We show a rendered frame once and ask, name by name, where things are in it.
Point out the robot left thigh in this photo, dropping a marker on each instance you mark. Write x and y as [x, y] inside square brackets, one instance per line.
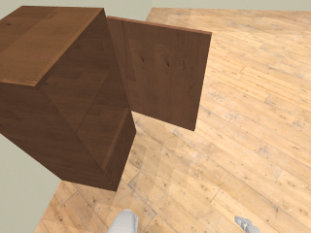
[124, 222]

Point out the cupboard door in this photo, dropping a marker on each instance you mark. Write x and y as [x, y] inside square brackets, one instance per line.
[162, 68]

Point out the robot right hand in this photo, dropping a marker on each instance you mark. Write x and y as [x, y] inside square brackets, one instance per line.
[246, 225]

